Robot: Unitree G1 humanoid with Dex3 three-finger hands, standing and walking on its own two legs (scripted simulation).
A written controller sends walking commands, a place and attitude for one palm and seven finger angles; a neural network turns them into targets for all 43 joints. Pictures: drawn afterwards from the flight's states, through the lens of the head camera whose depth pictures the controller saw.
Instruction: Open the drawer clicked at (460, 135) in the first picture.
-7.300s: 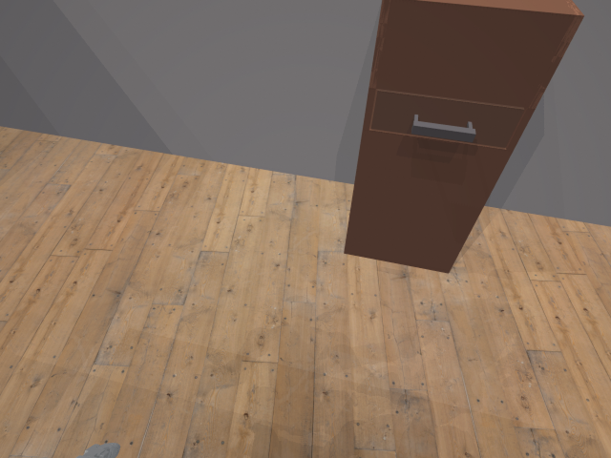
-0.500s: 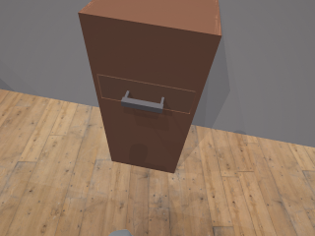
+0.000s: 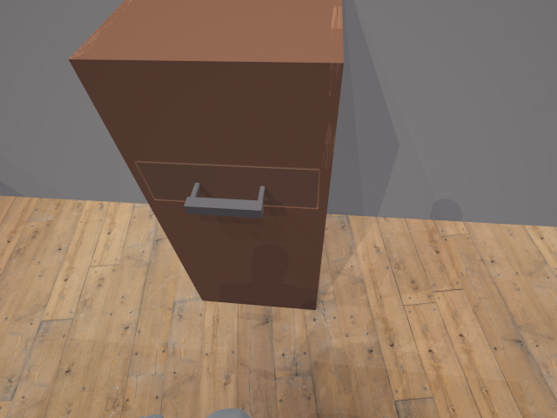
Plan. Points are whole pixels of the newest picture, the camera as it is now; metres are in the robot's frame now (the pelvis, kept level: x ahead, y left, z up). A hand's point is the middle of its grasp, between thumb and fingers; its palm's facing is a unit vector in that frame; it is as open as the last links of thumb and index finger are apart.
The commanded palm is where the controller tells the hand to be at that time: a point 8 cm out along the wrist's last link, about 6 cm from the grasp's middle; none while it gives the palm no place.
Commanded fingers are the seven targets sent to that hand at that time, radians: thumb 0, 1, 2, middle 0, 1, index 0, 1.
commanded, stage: come to a stop and stand still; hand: left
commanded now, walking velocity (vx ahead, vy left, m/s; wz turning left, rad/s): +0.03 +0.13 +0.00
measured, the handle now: (226, 198) +0.54 +0.14 -0.08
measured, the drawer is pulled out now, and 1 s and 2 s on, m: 0.00 0.00 0.00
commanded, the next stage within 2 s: look again from close up in 0.98 s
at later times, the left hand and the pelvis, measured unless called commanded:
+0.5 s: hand out of the picture -0.03 +0.21 -0.17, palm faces +0.05 -0.98 -0.18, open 7.4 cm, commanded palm none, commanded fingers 0.00 0.90 0.90 -0.20 -0.30 -0.20 -0.30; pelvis -0.02 +0.03 +0.01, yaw +0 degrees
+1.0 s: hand out of the picture -0.02 +0.17 -0.16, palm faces +0.05 -0.98 -0.19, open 7.3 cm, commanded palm none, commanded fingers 0.00 0.90 0.90 -0.20 -0.30 -0.20 -0.30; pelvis -0.02 +0.00 +0.01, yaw +0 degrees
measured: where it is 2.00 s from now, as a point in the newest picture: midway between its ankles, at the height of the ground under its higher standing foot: outside the picture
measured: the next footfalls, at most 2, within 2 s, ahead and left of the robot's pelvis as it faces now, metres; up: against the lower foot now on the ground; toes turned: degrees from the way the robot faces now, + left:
left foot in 0.26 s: -0.03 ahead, +0.15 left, +0.00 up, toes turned +2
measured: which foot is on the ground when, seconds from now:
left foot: up 0.00-0.24, down 0.26-1.00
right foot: down 0.00-1.00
